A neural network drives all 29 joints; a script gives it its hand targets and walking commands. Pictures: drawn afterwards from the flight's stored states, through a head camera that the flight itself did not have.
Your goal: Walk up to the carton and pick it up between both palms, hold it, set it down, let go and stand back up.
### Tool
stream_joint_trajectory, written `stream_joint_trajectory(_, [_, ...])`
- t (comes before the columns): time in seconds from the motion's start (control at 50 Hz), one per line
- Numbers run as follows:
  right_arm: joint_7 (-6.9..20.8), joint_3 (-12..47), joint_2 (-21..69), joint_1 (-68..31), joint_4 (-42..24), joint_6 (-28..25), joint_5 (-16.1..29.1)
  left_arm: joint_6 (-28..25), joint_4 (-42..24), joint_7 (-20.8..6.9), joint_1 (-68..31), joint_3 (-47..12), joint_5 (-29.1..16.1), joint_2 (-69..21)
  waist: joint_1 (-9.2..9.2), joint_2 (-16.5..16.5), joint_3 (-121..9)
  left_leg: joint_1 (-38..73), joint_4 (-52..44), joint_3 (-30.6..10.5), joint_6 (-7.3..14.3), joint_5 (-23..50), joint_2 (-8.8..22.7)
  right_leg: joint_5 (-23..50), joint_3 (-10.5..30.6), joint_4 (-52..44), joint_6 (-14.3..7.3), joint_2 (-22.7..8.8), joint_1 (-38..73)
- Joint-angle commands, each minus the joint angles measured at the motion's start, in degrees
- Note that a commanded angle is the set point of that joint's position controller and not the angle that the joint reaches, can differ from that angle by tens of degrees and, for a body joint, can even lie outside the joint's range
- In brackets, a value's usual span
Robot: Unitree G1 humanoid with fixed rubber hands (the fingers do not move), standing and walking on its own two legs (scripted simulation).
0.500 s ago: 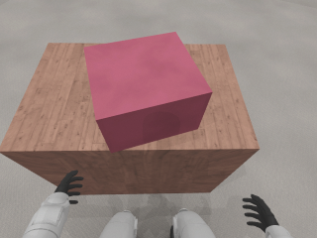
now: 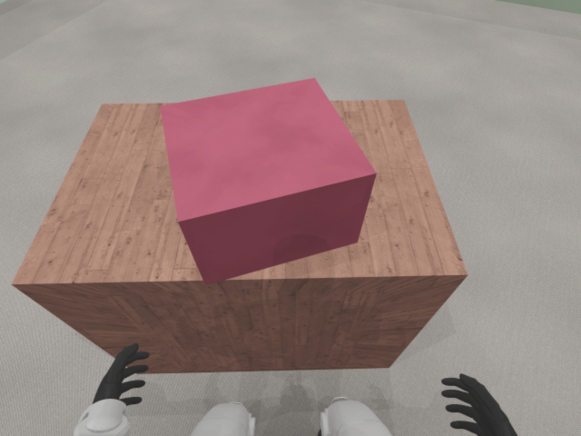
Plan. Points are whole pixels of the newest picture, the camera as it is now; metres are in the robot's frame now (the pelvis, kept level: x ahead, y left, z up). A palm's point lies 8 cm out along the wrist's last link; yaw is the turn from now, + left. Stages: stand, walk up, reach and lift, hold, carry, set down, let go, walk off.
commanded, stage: reach and lift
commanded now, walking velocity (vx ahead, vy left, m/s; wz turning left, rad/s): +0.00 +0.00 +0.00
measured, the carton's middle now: (262, 176) +0.52 +0.07 +0.00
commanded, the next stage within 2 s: none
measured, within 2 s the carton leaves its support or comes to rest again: neither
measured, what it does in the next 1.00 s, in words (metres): stands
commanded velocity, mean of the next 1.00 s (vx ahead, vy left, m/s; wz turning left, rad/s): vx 0.00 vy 0.00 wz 0.00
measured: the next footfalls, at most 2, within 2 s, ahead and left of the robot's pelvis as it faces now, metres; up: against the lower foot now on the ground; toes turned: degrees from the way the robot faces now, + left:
none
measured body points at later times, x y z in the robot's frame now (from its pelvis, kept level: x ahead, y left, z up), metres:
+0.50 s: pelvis +0.01 -0.01 +0.01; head +0.03 -0.02 +0.46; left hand +0.20 +0.23 -0.04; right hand +0.20 -0.27 -0.06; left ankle +0.04 +0.15 -0.70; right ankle +0.07 -0.11 -0.70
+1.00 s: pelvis +0.03 +0.00 +0.01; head +0.05 -0.01 +0.46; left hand +0.21 +0.23 -0.01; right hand +0.25 -0.28 -0.01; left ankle +0.04 +0.15 -0.70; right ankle +0.07 -0.11 -0.70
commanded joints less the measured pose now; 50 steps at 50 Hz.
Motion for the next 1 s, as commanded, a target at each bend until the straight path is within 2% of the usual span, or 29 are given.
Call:
stream_joint_trajectory(0.0, [0.2, -8.8, -16.4, -7.8, -14.3, -1.5, 5.6, -5.3, -15.8, 1.7, -10.3, 1.9, -3.0, 8.1, -0.25, -4.1, -13.4, -2.2, -18.3, 2.3, 2.6, -11.6, 0.2, -9.4, -0.9, -16.9, -0.1, -1.5, 7.0])
stream_joint_trajectory(0.04, [0.5, -8.7, -16.4, -7.6, -15.9, -0.6, 5.8, -5.3, -14.8, 1.8, -9.1, 2.0, -3.2, 7.5, 0.08, -5.8, -13.2, -2.1, -18.3, 2.5, 2.8, -11.4, 0.1, -12.0, -0.5, -18.0, 0.3, -1.7, 6.8])
stream_joint_trajectory(0.1, [1.2, -8.1, -16.8, -6.9, -15.7, 0.7, 7.0, -5.2, -14.8, 2.0, -8.9, 2.9, -2.0, 6.8, 0.21, -4.1, -10.3, -3.0, -19.9, 2.2, 2.7, -12.8, 0.3, -13.8, 0.1, -18.8, -0.1, -1.7, 6.7])
stream_joint_trajectory(0.12, [1.3, -8.0, -17.0, -7.6, -16.9, 1.1, 7.4, -5.1, -14.3, 2.0, -8.4, 2.6, -2.4, 5.9, -0.15, -5.2, -9.7, -3.5, -20.1, 2.1, 2.8, -12.8, -0.1, -14.1, 0.3, -19.7, 0.0, -1.9, 7.1])
stream_joint_trajectory(0.16, [1.5, -7.1, -17.0, -7.7, -17.3, 1.8, 8.4, -4.9, -14.4, 2.1, -9.3, 2.7, -2.1, 5.1, 0.21, -5.0, -9.3, -3.5, -20.4, 2.2, 2.8, -12.2, -0.3, -14.7, 0.9, -20.3, 0.1, -2.1, 7.9])
stream_joint_trajectory(0.18, [1.8, -6.5, -16.7, -8.4, -17.8, 1.9, 9.3, -5.3, -15.6, 2.2, -10.5, 3.2, -2.2, 5.7, 1.29, -4.4, -9.8, -3.4, -20.0, 2.7, 2.6, -11.2, -0.9, -15.2, 1.6, -20.8, -0.1, -2.7, 7.7])
stream_joint_trajectory(0.2, [1.9, -6.8, -17.1, -8.2, -16.1, 2.0, 9.6, -5.4, -16.5, 2.5, -10.3, 2.6, -2.4, 5.3, 0.74, -3.1, -10.0, -2.4, -21.0, 2.4, 2.1, -10.9, -0.7, -13.3, 0.7, -20.9, -0.2, -2.3, 7.9])
stream_joint_trajectory(0.22, [2.2, -6.9, -17.7, -8.8, -15.7, 1.7, 10.3, -5.9, -16.7, 2.6, -10.5, 3.2, -2.4, 5.3, 0.89, -3.6, -10.2, -2.9, -20.2, 2.4, 2.1, -10.8, -0.7, -12.6, 0.5, -20.3, -0.1, -2.3, 7.7])
stream_joint_trajectory(0.24, [1.9, -5.8, -16.8, -8.2, -16.7, 1.5, 10.5, -6.6, -16.7, 2.9, -9.4, 4.5, -2.0, 6.0, 2.29, -3.5, -11.5, -2.3, -19.3, 3.3, 1.8, -7.0, -1.3, -11.1, 1.5, -21.0, -0.3, -3.0, 8.4])
stream_joint_trajectory(0.28, [2.2, -6.9, -17.9, -9.7, -17.1, 0.1, 11.3, -8.2, -19.2, 3.5, -10.3, 3.9, -2.7, 5.4, 2.43, -4.1, -13.6, -0.9, -19.4, 2.7, 1.6, -7.0, -0.9, -9.2, 0.0, -20.0, -0.3, -2.3, 7.7])
stream_joint_trajectory(0.3, [2.4, -6.0, -17.6, -9.1, -16.6, -0.5, 12.2, -8.9, -20.4, 4.0, -10.4, 3.7, -2.7, 4.8, 2.79, -3.0, -14.2, -1.0, -19.6, 2.8, 1.7, -6.5, -0.9, -7.8, 0.0, -19.7, -0.3, -2.1, 8.4])
stream_joint_trajectory(0.32, [2.3, -6.7, -18.0, -10.0, -17.6, -1.0, 12.2, -9.7, -20.3, 4.0, -10.1, 2.9, -3.6, 4.7, 2.35, -4.5, -14.5, -0.9, -18.9, 3.1, 1.7, -6.5, -1.0, -8.8, 0.2, -20.0, -0.2, -2.3, 8.7])
stream_joint_trajectory(0.34, [2.3, -5.8, -17.5, -10.5, -18.5, -1.2, 12.8, -10.4, -20.5, 4.4, -11.1, 3.4, -3.9, 4.8, 3.51, -4.8, -14.9, -0.9, -18.7, 3.1, 2.1, -7.3, -1.4, -11.0, 0.8, -20.1, -0.3, -2.5, 8.5])
stream_joint_trajectory(0.36, [2.1, -5.3, -17.2, -10.4, -18.9, -1.7, 13.1, -11.1, -19.6, 4.5, -10.6, 3.2, -4.6, 4.7, 3.37, -6.4, -15.0, -1.1, -17.4, 3.9, 1.9, -4.9, -2.0, -11.5, 2.4, -21.1, 0.1, -3.4, 8.5])
stream_joint_trajectory(0.4, [2.3, -5.4, -17.9, -9.4, -19.2, -2.8, 14.2, -12.2, -21.7, 5.1, -8.8, 2.9, -4.7, 3.9, 3.39, -5.8, -15.6, -0.1, -18.0, 3.5, 1.8, -4.2, -1.8, -8.5, 1.1, -20.5, -0.1, -2.6, 9.1])
stream_joint_trajectory(0.44, [2.0, -6.2, -18.3, -10.2, -20.2, -4.5, 14.4, -13.7, -21.3, 4.9, -8.3, 1.8, -5.9, 3.1, 2.71, -7.4, -16.4, 1.2, -16.8, 3.9, 1.4, -1.1, -2.5, -5.4, 1.1, -20.7, 0.1, -3.0, 8.1])
stream_joint_trajectory(0.46, [2.2, -5.4, -19.0, -9.2, -18.3, -4.9, 15.6, -14.3, -21.4, 5.2, -7.6, 2.0, -6.2, 2.5, 3.51, -6.8, -17.0, 1.6, -16.9, 3.8, 1.2, 0.1, -2.2, -4.6, 1.0, -20.6, -0.3, -2.9, 8.0])
stream_joint_trajectory(0.48, [1.9, -5.1, -18.7, -9.1, -19.2, -6.0, 15.4, -15.1, -20.7, 5.0, -5.8, 2.2, -6.1, 2.3, 3.91, -8.3, -17.6, 1.8, -16.6, 4.0, 1.4, 2.4, -2.6, -1.9, 1.3, -20.6, 0.0, -3.2, 9.3])
stream_joint_trajectory(0.54, [2.5, -4.7, -21.1, -8.5, -16.1, -8.4, 18.0, -16.8, -21.9, 5.5, -3.6, 1.4, -5.8, 1.2, 4.15, -4.4, -18.6, 3.8, -17.2, 3.4, 0.8, 5.0, -2.0, 4.3, -1.0, -19.0, -0.6, -1.9, 8.7])
stream_joint_trajectory(0.58, [3.3, -3.7, -23.0, -8.1, -11.7, -9.6, 19.2, -17.6, -21.7, 5.6, -2.3, 0.4, -5.4, -0.3, 3.99, -3.2, -19.2, 5.5, -17.8, 2.9, 0.5, 6.1, -1.6, 7.7, -2.9, -18.3, -0.9, -0.7, 8.8])
stream_joint_trajectory(0.62, [3.9, -2.7, -24.9, -8.9, -12.6, -11.3, 20.3, -18.5, -22.5, 5.7, -0.6, -0.5, -5.5, -1.5, 3.85, -4.2, -20.5, 7.4, -17.7, 2.1, 0.2, 9.1, -1.1, 10.3, -4.3, -17.9, -1.4, 0.5, 8.1])
stream_joint_trajectory(0.66, [4.5, -2.3, -26.2, -8.9, -10.8, -12.5, 21.8, -19.6, -24.0, 6.3, -0.2, -0.4, -4.8, -1.8, 4.30, -2.0, -22.0, 8.4, -17.5, 2.0, -0.2, 11.9, -0.8, 12.1, -4.7, -17.4, -1.5, 0.9, 9.1])
stream_joint_trajectory(0.72, [5.5, -0.9, -26.2, -9.9, -10.7, -14.9, 23.3, -21.2, -25.5, 6.5, -0.1, -1.0, -4.5, -3.2, 4.79, -3.7, -21.7, 7.7, -16.6, 2.1, 0.0, 12.2, -1.1, 12.5, -4.3, -17.4, -1.7, 0.9, 8.4])
stream_joint_trajectory(0.76, [5.9, 0.1, -25.8, -10.3, -12.1, -16.1, 24.3, -22.8, -26.2, 6.4, -0.1, -1.2, -5.3, -3.6, 4.68, -7.6, -21.5, 7.1, -15.1, 2.8, 0.2, 13.6, -1.7, 13.0, -3.7, -17.8, -1.6, 0.7, 7.7])
stream_joint_trajectory(0.8, [6.4, 0.5, -26.1, -10.6, -11.5, -17.1, 25.3, -24.0, -26.5, 6.8, -0.5, -1.0, -4.9, -3.3, 5.41, -5.9, -22.7, 6.2, -14.6, 3.0, 0.1, 11.9, -1.8, 12.0, -3.2, -17.1, -1.6, 0.2, 7.3])
stream_joint_trajectory(0.88, [7.7, 1.0, -27.2, -12.4, -10.8, -17.3, 26.8, -25.0, -28.3, 7.5, -1.9, -2.2, -5.2, -3.9, 5.07, -5.8, -21.5, 3.3, -15.9, 2.7, 0.5, 6.3, -1.3, 7.6, -2.6, -17.4, -2.0, 0.1, 6.5])
stream_joint_trajectory(0.92, [8.0, 0.9, -28.6, -12.6, -12.3, -17.6, 27.2, -25.4, -29.2, 7.9, -2.1, -2.5, -5.7, -4.5, 5.14, -6.6, -22.8, 3.6, -15.8, 2.8, 0.6, 6.5, -1.2, 7.6, -2.6, -17.3, -2.1, 0.4, 6.9])
stream_joint_trajectory(0.94, [8.1, 1.8, -27.7, -11.4, -9.6, -17.1, 27.7, -25.3, -27.7, 7.9, -1.2, -2.7, -5.1, -5.6, 5.34, -5.7, -19.8, 2.9, -16.1, 3.1, 0.5, 7.0, -1.2, 8.3, -2.4, -17.1, -2.1, 0.5, 6.1])
stream_joint_trajectory(0.98, [8.8, 2.2, -28.3, -12.5, -9.6, -16.8, 28.3, -25.2, -29.3, 8.0, -1.5, -3.1, -5.6, -5.6, 5.21, -5.7, -20.8, 3.1, -16.3, 2.9, 0.3, 6.6, -1.3, 6.9, -2.1, -18.1, -2.3, 0.0, 5.6])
